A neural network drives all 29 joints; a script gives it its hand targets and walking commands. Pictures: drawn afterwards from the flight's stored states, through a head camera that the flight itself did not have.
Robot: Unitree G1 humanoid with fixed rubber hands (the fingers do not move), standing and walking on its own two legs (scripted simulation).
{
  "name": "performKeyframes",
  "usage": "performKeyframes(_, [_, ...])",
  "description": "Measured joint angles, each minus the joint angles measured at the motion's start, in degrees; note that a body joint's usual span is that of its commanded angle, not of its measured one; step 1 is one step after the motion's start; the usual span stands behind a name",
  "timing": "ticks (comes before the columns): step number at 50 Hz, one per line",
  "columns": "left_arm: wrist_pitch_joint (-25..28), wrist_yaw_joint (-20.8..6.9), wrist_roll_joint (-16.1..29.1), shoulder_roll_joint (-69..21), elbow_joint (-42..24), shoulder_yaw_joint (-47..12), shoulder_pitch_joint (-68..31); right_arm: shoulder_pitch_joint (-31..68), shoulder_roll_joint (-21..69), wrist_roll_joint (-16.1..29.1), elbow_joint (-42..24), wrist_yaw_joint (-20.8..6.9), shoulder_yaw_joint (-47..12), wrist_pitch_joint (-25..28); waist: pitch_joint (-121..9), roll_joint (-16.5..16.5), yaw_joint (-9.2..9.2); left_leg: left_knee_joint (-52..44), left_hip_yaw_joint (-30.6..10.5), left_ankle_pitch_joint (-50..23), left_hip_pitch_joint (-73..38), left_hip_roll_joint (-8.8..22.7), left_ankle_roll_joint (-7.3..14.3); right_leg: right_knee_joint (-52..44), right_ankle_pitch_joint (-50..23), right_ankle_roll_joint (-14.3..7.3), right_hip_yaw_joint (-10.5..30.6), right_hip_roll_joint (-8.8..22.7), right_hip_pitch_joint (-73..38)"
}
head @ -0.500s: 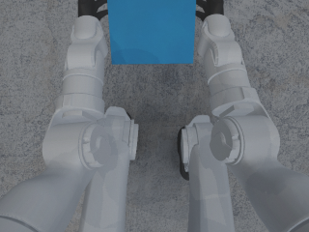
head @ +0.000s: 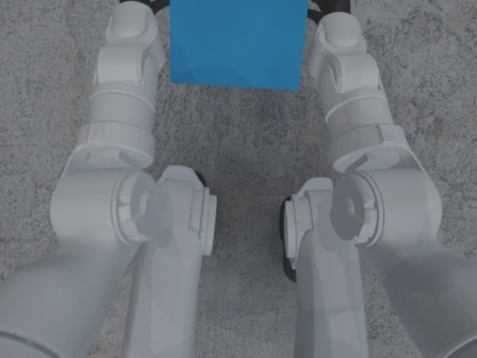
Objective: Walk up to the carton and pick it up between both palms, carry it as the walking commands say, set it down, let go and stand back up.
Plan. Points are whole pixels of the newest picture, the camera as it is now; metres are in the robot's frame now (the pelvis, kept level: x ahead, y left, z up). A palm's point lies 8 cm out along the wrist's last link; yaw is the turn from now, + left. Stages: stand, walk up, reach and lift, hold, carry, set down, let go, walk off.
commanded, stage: set down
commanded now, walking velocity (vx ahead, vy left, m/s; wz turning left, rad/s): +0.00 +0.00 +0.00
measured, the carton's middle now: (234, 13) +0.55 +0.06 -0.23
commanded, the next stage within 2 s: none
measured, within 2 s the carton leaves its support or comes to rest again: rests again in 1.00 s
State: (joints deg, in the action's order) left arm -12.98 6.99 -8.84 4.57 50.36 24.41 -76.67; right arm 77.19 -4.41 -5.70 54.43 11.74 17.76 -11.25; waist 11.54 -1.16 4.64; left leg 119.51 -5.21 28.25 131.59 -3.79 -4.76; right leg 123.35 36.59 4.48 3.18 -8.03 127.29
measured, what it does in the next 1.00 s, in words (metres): stands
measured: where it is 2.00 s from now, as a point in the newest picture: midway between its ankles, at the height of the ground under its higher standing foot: (241, 240)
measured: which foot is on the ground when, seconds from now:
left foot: down 0.00-1.00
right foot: down 0.00-1.00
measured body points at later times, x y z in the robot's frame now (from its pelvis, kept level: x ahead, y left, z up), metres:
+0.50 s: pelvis +0.00 +0.00 -0.01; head +0.35 +0.01 +0.27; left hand +0.53 +0.18 -0.15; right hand +0.55 -0.07 -0.17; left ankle +0.13 +0.14 -0.35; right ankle +0.09 -0.13 -0.35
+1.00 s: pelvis +0.01 +0.00 +0.00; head +0.37 +0.01 +0.26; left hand +0.54 +0.19 -0.16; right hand +0.55 -0.06 -0.18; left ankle +0.13 +0.14 -0.35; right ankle +0.09 -0.13 -0.35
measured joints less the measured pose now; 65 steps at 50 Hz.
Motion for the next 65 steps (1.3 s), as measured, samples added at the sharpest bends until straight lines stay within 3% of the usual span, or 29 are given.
performKeyframes(13, [0.46,-1.72,-0.19,0.93,2.00,1.11,-1.31,1.08,-0.55,-0.40,1.47,-0.18,-0.67,-0.02,0.75,0.38,0.65,0.39,0.34,-0.09,0.39,0.67,-0.17,0.60,-0.70,0.08,0.45,-0.92,1.10])
performKeyframes(35, [1.73,-4.17,-2.33,1.68,2.45,4.40,-1.00,1.66,0.53,-3.54,1.52,-2.78,0.88,0.57,0.12,0.50,0.33,0.62,0.40,0.77,0.95,0.82,-0.32,0.88,-0.02,-0.14,0.55,-1.12,1.84])
performKeyframes(65, [3.55,-6.01,-2.00,3.07,3.64,5.42,-1.10,1.61,1.55,-6.84,0.30,-5.51,2.87,2.29,1.40,1.36,-0.04,1.76,0.78,1.99,0.60,0.59,-0.13,2.03,1.55,0.13,0.92,-0.94,1.12])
